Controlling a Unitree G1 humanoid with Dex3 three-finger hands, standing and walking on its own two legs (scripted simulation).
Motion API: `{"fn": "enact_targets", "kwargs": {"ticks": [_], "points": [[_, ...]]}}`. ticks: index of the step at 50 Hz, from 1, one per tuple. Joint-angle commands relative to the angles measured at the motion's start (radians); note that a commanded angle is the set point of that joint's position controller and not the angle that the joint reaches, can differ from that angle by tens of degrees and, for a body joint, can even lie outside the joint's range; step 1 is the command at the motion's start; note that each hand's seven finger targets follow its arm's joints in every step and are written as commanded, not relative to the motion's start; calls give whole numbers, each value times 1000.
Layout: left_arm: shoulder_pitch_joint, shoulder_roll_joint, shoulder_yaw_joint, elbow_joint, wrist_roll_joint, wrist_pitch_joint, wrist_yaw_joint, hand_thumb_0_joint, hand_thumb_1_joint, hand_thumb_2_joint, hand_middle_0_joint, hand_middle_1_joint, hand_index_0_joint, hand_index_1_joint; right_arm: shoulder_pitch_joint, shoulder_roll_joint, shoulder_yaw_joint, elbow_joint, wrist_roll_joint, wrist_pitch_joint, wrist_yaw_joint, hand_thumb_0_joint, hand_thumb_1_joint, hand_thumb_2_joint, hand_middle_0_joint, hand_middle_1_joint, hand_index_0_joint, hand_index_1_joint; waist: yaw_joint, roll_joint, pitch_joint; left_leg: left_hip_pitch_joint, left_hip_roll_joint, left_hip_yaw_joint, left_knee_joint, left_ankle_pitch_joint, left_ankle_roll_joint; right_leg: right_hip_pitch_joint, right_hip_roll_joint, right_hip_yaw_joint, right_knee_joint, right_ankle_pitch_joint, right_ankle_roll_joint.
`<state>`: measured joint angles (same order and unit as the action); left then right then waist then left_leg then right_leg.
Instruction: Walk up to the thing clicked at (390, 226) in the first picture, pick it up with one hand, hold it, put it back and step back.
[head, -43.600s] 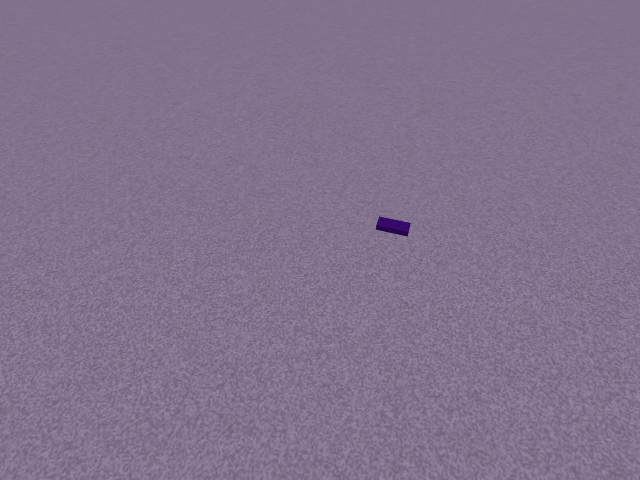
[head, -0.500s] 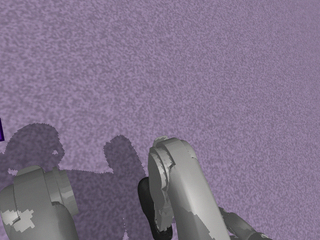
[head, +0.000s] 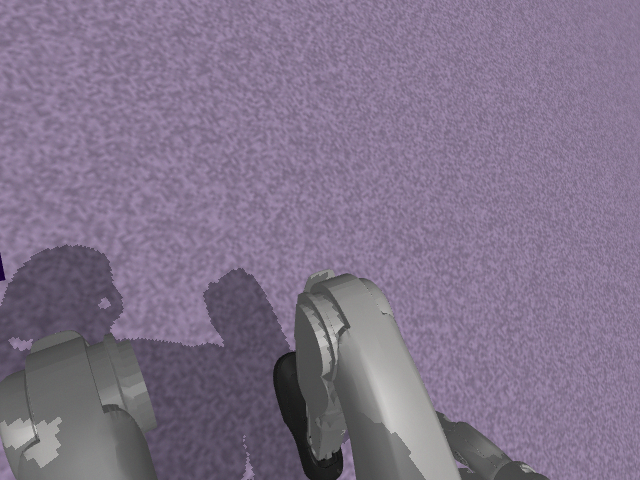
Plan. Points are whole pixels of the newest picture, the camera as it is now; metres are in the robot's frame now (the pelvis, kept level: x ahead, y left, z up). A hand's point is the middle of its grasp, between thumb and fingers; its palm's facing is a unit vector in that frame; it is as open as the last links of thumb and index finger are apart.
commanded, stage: open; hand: left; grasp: from above
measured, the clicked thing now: out of the picture +0.41 +0.36 -0.28
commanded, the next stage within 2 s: withdraw in 0.18 s
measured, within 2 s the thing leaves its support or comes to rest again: neither
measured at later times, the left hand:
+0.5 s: hand out of the picture +0.41 +0.35 -0.23, palm faces -0.35 -0.14 -0.93, open 13.9 cm
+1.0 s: hand out of the picture +0.39 +0.37 -0.09, palm faces -0.48 -0.16 -0.86, open 13.9 cm
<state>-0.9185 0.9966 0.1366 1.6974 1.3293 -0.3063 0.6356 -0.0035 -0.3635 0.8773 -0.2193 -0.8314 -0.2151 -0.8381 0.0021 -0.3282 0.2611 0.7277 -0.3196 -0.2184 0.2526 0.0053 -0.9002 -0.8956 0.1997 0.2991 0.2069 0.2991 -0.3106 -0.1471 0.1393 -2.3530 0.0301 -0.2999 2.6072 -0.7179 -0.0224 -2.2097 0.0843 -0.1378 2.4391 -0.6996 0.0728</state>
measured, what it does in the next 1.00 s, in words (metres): rises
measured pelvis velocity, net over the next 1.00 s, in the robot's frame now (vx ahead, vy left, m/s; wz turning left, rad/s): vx -0.01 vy -0.01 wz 0.10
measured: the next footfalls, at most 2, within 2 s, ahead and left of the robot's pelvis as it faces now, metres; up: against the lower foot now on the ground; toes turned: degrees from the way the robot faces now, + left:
none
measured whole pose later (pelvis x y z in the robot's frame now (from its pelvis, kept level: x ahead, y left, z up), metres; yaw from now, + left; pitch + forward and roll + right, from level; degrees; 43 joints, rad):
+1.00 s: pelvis -0.01 -0.01 +0.05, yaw +6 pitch +30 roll -9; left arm -0.91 0.84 0.09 1.35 1.18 -0.25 0.20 0.00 -0.47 0.98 -0.10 -0.99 -0.11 -0.99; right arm 0.10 -0.32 0.11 0.68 -0.13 -0.04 0.19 0.01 -0.91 -0.90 0.20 0.30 0.20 0.30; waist -0.20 0.00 -0.01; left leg -2.28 0.03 -0.19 2.38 -0.64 -0.02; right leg -2.17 0.03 -0.08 2.29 -0.66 0.06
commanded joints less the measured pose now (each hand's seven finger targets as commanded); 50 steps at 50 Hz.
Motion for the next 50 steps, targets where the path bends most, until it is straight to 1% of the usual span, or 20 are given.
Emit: {"fn": "enact_targets", "kwargs": {"ticks": [1,8,10,11,12,16,21,24,25,28,31,33,36,38,39,41,43,44,48,50], "points": [[-207,253,16,-102,-12,-16,26,0,-531,999,-67,-974,-62,-977,149,-317,-90,-3,9,4,-16,0,-890,-898,201,301,201,301,-35,512,-611,501,25,140,-270,206,21,282,27,-145,-190,265,-83],[-215,249,11,-123,-17,-42,30,0,-517,994,-62,-987,-62,-986,144,-327,-89,-9,6,18,-24,0,-886,-897,201,301,201,301,-39,501,-611,485,25,136,-280,196,21,283,30,-151,-202,254,-83],[-194,267,18,-111,-6,-41,36,0,-515,998,-62,-985,-60,-985,137,-317,-81,-4,2,19,-27,0,-885,-896,201,301,201,301,-28,493,-613,472,27,139,-269,183,24,290,33,-141,-203,242,-84],[-210,233,-4,-134,-15,-44,40,0,-517,995,-60,-980,-58,-981,139,-322,-88,1,5,21,-29,0,-884,-896,201,301,201,301,-29,490,-608,473,23,139,-277,173,22,277,30,-145,-206,230,-84],[-203,248,7,-125,-6,-41,44,0,-506,988,-60,-987,-61,-984,124,-319,-88,-4,5,19,-30,0,-883,-895,201,301,201,301,-23,502,-612,476,25,139,-280,170,21,279,34,-139,-206,226,-88],[-182,237,-1,-102,3,-27,63,0,-479,951,-65,-1018,-87,-993,149,-321,-83,3,1,20,-26,0,-894,-895,201,300,201,300,-28,493,-623,485,24,142,-266,217,23,291,35,-140,-196,277,-84],[-241,265,53,-186,-11,14,107,0,-483,950,-65,-1008,-85,-985,157,-322,-98,14,0,-2,-9,0,-894,-896,201,300,201,300,-11,567,-664,530,25,144,-283,228,13,274,29,-148,-188,286,-86],[-262,268,99,-286,-34,64,110,0,-489,955,-65,-1005,-82,-985,176,-314,-128,-1,19,-16,11,0,-894,-896,201,300,200,300,13,653,-737,577,24,161,-293,248,8,267,23,-134,-189,303,-90],[-245,271,126,-332,-57,83,103,0,-492,958,-64,-1003,-79,-984,172,-309,-143,0,29,-18,16,0,-894,-897,201,300,201,300,43,670,-782,596,25,162,-300,266,4,269,20,-131,-188,314,-92],[-187,205,121,-432,-105,144,39,0,-503,964,-65,-990,-75,-977,197,-289,-193,-1,66,-12,31,0,-896,-898,200,300,200,300,84,714,-856,621,17,181,-337,283,0,254,12,-113,-202,316,-100],[-154,61,25,-534,-156,199,-71,0,-499,965,-69,-994,-79,-982,216,-275,-250,5,120,20,29,0,-894,-898,200,300,200,300,110,704,-909,637,12,194,-397,276,2,235,8,-87,-247,302,-107],[-196,2,-33,-544,-172,222,-157,0,-496,967,-70,-997,-80,-985,249,-265,-272,15,157,46,27,0,-895,-898,200,300,200,300,89,630,-855,587,8,195,-415,248,13,222,3,-71,-276,286,-106],[-219,-28,-64,-536,-184,227,-274,0,-502,976,-72,-1005,-80,-996,290,-260,-286,-14,189,90,12,0,-899,-900,200,300,200,300,50,472,-799,520,-1,191,-429,234,38,282,-2,-52,-327,290,-100],[-232,-48,-79,-533,-194,208,-337,0,-501,978,-77,-1009,-84,-1001,294,-242,-282,-35,200,114,-3,0,-901,-900,200,300,200,300,50,380,-769,492,-9,190,-442,201,48,309,-5,-44,-355,258,-99],[-255,-33,-88,-529,-192,194,-363,0,-495,973,-88,-1001,-94,-994,305,-232,-274,-25,203,125,-12,0,-902,-901,200,300,200,300,50,357,-747,468,-12,198,-436,176,55,318,-5,-36,-373,233,-96],[-228,39,-48,-504,-184,165,-396,0,-494,973,-95,-998,-99,-994,296,-234,-265,-53,209,141,-33,0,-903,-902,200,300,200,300,69,302,-719,436,-21,208,-441,149,61,336,-11,-26,-393,186,-98],[-196,29,-49,-448,-179,132,-417,0,-491,976,-94,-999,-98,-995,286,-223,-251,-57,204,157,-52,0,-901,-901,200,300,200,300,68,279,-664,404,-26,219,-436,124,60,325,-14,-22,-406,142,-102],[-211,60,-25,-467,-177,107,-419,0,-482,969,-107,-982,-108,-980,284,-225,-247,-65,205,163,-62,0,-900,-901,200,300,200,300,73,258,-667,395,-28,219,-434,115,61,329,-15,-21,-412,118,-104],[-196,116,2,-439,-149,26,-405,0,-476,967,-96,-994,-104,-986,264,-200,-215,-69,195,187,-90,0,-895,-897,200,300,200,300,99,293,-702,401,-23,238,-427,141,60,379,-14,8,-400,135,-96],[-224,114,-2,-427,-129,-9,-380,0,-480,967,-95,-985,-101,-979,260,-208,-209,-67,185,194,-101,0,-894,-897,200,300,200,300,84,316,-703,428,-17,230,-420,143,55,335,-10,-6,-385,137,-101]]}}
